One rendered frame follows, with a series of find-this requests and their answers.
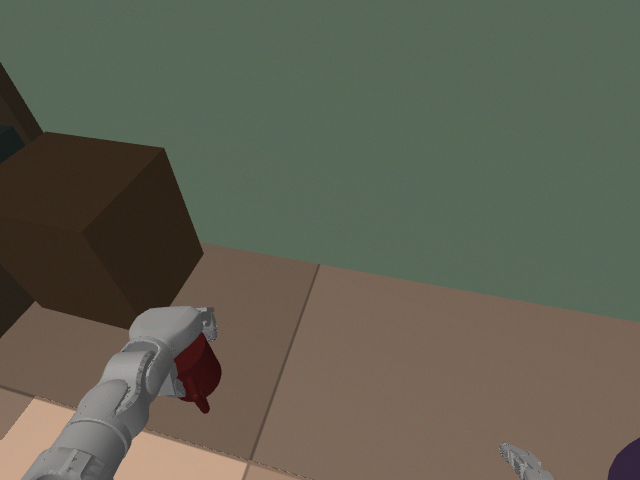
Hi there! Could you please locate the left robot arm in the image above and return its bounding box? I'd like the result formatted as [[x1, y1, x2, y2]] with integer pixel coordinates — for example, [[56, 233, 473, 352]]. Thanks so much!
[[21, 336, 173, 480]]

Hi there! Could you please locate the mug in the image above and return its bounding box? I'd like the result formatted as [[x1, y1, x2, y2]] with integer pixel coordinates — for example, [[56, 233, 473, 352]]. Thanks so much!
[[174, 332, 221, 414]]

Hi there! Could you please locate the bed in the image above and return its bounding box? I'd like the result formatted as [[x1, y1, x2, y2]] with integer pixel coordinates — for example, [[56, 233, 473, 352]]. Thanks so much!
[[0, 62, 43, 338]]

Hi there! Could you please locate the right robot hand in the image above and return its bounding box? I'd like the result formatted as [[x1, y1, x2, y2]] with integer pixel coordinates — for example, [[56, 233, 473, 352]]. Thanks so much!
[[499, 443, 555, 480]]

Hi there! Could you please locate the left robot hand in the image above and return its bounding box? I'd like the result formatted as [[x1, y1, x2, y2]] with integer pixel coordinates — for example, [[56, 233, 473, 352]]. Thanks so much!
[[129, 306, 217, 398]]

